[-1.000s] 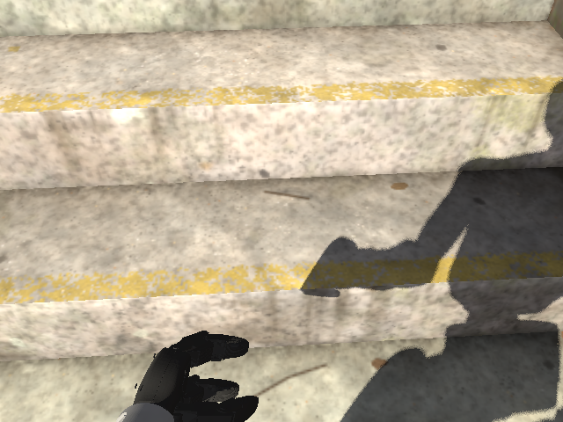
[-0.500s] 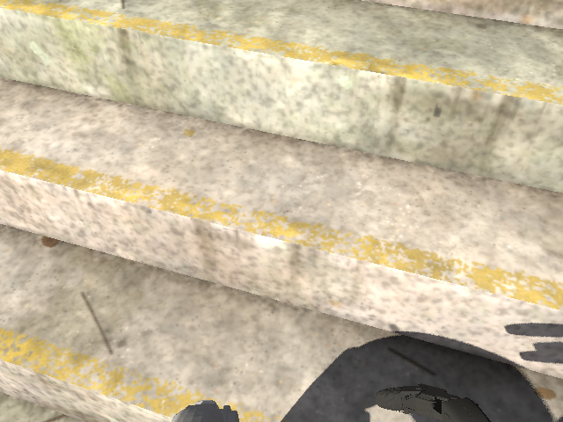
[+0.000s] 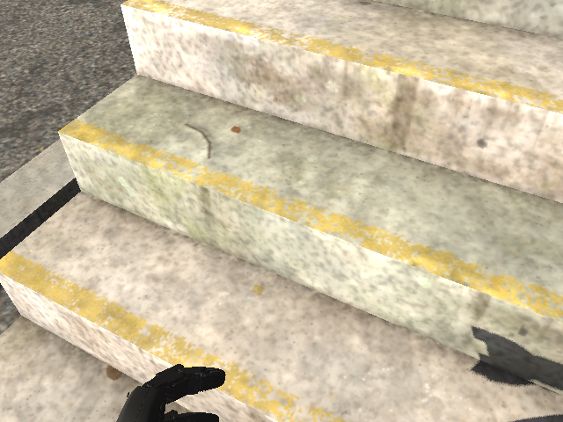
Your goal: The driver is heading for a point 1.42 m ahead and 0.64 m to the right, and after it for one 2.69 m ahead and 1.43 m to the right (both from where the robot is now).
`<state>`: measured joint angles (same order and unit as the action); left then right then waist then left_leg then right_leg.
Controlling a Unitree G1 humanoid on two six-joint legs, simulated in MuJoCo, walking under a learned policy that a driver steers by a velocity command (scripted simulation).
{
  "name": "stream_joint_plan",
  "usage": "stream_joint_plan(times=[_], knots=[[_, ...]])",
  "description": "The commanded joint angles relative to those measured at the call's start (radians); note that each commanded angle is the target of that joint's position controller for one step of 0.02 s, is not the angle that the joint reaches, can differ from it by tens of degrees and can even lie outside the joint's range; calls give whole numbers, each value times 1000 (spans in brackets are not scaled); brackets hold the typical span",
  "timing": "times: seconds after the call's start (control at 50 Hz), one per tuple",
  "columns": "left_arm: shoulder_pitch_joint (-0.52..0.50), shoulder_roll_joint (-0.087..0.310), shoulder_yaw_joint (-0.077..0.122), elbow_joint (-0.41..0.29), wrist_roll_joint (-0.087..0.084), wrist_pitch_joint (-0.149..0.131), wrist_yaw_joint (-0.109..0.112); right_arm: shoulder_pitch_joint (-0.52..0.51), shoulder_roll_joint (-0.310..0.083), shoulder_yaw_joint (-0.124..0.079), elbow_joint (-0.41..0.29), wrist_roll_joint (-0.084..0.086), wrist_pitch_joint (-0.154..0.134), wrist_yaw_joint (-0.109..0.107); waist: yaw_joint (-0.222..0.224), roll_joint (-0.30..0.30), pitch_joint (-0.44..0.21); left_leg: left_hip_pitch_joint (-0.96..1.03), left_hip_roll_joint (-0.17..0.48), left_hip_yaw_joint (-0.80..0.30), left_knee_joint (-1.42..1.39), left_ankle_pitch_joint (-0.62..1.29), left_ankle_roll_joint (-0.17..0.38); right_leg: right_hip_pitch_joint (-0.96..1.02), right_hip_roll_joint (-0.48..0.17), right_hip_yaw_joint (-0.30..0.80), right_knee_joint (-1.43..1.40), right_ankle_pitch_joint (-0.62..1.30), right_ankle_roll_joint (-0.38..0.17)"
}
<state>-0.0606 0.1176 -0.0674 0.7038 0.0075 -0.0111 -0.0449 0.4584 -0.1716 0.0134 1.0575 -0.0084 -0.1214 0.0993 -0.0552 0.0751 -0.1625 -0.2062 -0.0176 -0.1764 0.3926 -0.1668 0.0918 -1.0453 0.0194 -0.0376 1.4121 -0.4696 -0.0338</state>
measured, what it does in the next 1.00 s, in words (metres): climbs, turning right: left foot, then right foot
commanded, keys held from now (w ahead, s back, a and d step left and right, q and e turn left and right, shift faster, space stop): q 0.02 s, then e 0.98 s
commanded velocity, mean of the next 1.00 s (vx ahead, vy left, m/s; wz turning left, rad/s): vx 0.07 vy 0.00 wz -0.29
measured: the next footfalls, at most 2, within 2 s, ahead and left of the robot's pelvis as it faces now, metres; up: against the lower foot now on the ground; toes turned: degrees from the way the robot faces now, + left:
left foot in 0.44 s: +0.24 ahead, +0.11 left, +0.18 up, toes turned +1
right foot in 0.88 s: +0.14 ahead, -0.09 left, +0.18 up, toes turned -18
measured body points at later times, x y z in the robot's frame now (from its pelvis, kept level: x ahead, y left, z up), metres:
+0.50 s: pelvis +0.11 +0.02 +0.12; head +0.11 +0.02 +0.57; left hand +0.20 +0.26 +0.00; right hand +0.30 -0.22 +0.04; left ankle +0.20 +0.11 -0.58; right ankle +0.11 -0.12 -0.55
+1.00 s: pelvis +0.13 +0.00 +0.15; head +0.13 -0.02 +0.60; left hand +0.33 +0.19 +0.05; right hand +0.27 -0.31 +0.09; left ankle +0.17 +0.12 -0.50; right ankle +0.11 -0.08 -0.58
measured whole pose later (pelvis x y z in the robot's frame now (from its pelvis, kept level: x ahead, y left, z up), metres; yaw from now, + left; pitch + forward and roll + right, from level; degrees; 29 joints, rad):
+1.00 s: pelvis +0.13 +0.00 +0.15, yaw -21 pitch +3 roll +1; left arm 0.25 0.22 0.04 0.71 0.03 -0.11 -0.05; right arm 0.05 -0.23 -0.05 0.65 -0.03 -0.10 -0.05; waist 0.05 0.00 -0.06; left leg -0.60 0.02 0.02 1.14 -0.47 -0.04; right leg -0.37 0.06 0.02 0.62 -0.31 -0.08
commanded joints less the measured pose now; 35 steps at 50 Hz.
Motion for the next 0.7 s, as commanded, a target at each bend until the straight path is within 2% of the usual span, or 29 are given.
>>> stream_joint_plan(times=[0.02,0.04,0.06,0.08,0.12,0.14,0.16,0.18,0.2,0.22,0.24,0.26,0.28,0.3,0.32,0.34,0.36,0.38,0.42,0.44,0.46,0.48,0.5,0.52,0.56,0.58,0.6,0.66,0.7], knots=[[434,311,117,6,8,1,50,-25,-121,-54,-143,-35,-35,2,187,-249,-471,-248,52,-61,501,1032,28,1008,-188,452,-451,823,-305],[549,306,117,7,81,12,40,-71,-71,-56,-130,-25,5,5,288,-456,-409,-557,-160,-121,1064,-79,-42,1016,-421,1060,-845,475,-477],[490,289,115,32,80,-41,36,-146,-84,-73,-140,17,11,2,255,-334,-68,-757,-116,-202,1292,38,-6,757,-332,1042,-932,-9,-352],[383,229,102,94,55,-68,6,-160,-77,-81,-119,34,19,-21,163,-276,130,-841,-98,-176,1324,92,19,570,-274,817,-889,-107,-300],[270,65,75,184,-5,-81,4,-164,-51,-52,-139,-25,35,-43,53,-43,84,-767,-22,-78,1246,70,47,487,-208,498,-803,-8,-223],[188,16,65,184,-18,-91,12,-183,-24,-35,-147,-40,45,-49,-3,-21,102,-728,26,-41,1154,16,34,417,-142,397,-829,-14,-163],[135,-2,62,171,-17,-98,21,-143,-15,-28,-122,-36,55,-46,-20,-60,82,-688,40,-16,1103,47,13,411,-96,318,-845,57,-128],[314,-50,60,292,-8,-98,81,-141,51,-30,-209,-52,82,-96,-65,-104,166,-604,-27,137,1274,63,-47,348,-135,299,-852,200,-180],[366,-41,57,320,-10,-99,103,-173,45,-27,-227,-46,87,-116,-46,-123,205,-731,-16,136,1354,27,-55,396,-125,282,-869,245,-190],[134,102,88,162,22,-110,60,-211,-76,-10,-179,-29,67,-47,30,-165,-37,-777,17,20,1224,35,-30,518,-91,250,-895,202,-152],[111,167,99,158,20,-113,45,-278,-144,-32,-209,-38,61,-27,31,-96,-28,-740,44,72,1121,82,-55,506,-97,248,-889,190,-158],[125,177,95,165,31,-114,39,-279,-165,-36,-198,-49,59,-23,34,-57,-32,-653,64,97,1083,143,-57,435,-93,229,-866,187,-134],[182,190,97,178,36,-102,45,-307,-166,-37,-214,-53,57,-39,63,-48,-34,-652,79,80,1021,111,-93,455,-117,288,-886,150,-144],[216,212,104,176,30,-103,48,-303,-173,-42,-206,-61,54,-54,75,-93,-10,-657,87,73,996,104,-108,480,-147,346,-877,64,-167],[234,217,106,157,15,-106,34,-336,-171,-44,-221,-68,59,-59,92,-106,29,-600,73,175,877,-23,-126,482,-144,312,-955,37,-182],[246,219,107,135,11,-116,36,-404,-180,-54,-255,-66,61,-78,118,-141,37,-555,75,182,784,-61,-149,489,-153,356,-954,-3,-184],[279,199,110,136,8,-121,28,-499,-153,-54,-300,-50,68,-93,130,-149,74,-486,75,201,589,-232,-172,488,-162,377,-1010,-65,-170],[292,202,114,124,-6,-136,25,-504,-145,-62,-315,-49,70,-95,135,-194,105,-377,47,261,525,-290,-175,448,-149,348,-983,-74,-155],[250,235,126,103,-5,-125,18,-438,-138,-73,-310,-21,62,-100,87,-169,129,-226,10,283,249,-68,-139,434,-147,366,-888,-85,-156],[244,206,120,87,9,-136,9,-370,-138,-88,-322,-8,39,-116,50,-190,97,-40,27,240,275,37,-85,394,-161,402,-868,117,-145],[262,140,112,85,-4,-139,10,-277,-185,-101,-317,-9,2,-127,18,-81,20,91,156,110,176,291,35,380,-55,307,-643,73,-62],[371,100,101,35,-9,-146,19,-186,-319,-132,-340,-22,-23,-138,22,291,-132,331,482,-422,-16,446,392,91,114,151,-316,-185,78],[340,193,130,80,-6,-124,23,-162,-307,-141,-324,-59,-31,-144,-9,110,-88,239,519,-581,-51,365,436,26,92,259,172,-102,127],[387,179,127,112,-2,-96,25,-263,-292,-139,-329,-57,-21,-133,36,11,-62,98,466,-445,-40,170,337,10,92,292,394,36,118],[435,174,137,132,33,-66,26,-537,-120,-76,-424,-29,13,-117,123,-23,-6,-134,298,-104,-104,-135,146,133,35,270,367,248,86],[423,189,141,113,48,-66,7,-580,-83,-63,-447,-13,11,-117,149,-72,12,-165,260,2,-128,-150,98,193,-7,215,248,245,93],[361,195,146,107,45,-66,-4,-533,-75,-61,-444,-11,18,-121,119,-105,21,-150,248,27,-124,-188,98,195,-18,177,219,184,113],[243,195,141,57,18,-68,-10,-399,-134,-86,-443,-22,-2,-153,35,-33,24,41,271,76,-158,-164,108,158,-31,148,-33,145,161],[272,182,132,48,28,-70,-21,-529,-169,-93,-508,-15,-8,-151,94,-9,33,-117,222,216,-156,-55,107,397,-19,6,-126,121,172]])
Keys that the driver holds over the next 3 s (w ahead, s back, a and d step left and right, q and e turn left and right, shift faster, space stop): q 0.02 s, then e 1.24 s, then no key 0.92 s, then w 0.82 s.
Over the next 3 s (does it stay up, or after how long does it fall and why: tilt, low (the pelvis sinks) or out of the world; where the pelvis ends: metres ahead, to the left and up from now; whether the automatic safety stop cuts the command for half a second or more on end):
stays up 0.44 -0.07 0.28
